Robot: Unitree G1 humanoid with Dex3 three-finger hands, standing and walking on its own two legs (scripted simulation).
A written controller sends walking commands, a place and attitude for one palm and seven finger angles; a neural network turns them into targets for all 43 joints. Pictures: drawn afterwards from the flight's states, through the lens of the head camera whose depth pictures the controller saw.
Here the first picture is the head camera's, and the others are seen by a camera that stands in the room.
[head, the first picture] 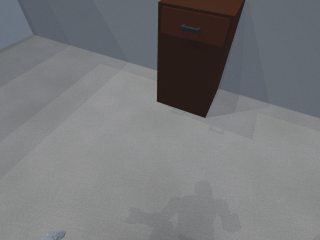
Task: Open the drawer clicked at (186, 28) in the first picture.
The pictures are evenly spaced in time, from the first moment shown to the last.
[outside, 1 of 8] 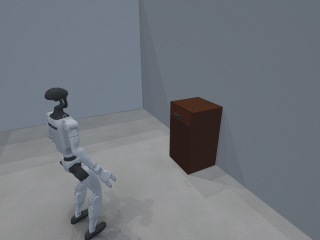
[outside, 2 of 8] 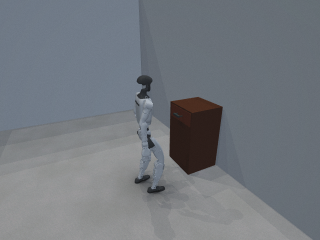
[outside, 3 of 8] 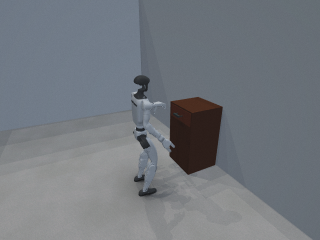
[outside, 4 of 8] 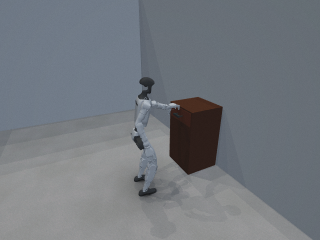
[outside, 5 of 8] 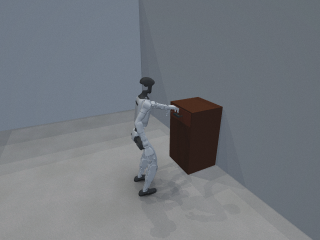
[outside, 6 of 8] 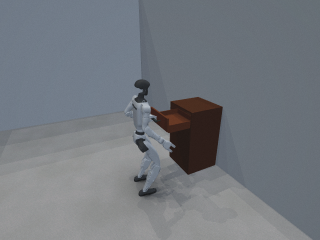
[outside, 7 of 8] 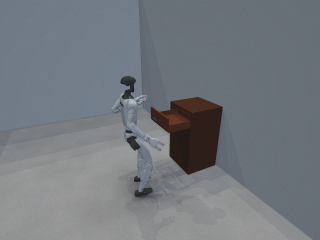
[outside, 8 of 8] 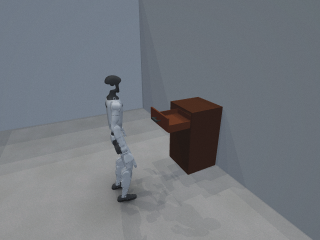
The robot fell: no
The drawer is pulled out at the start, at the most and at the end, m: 0.00 0.30 0.30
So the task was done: yes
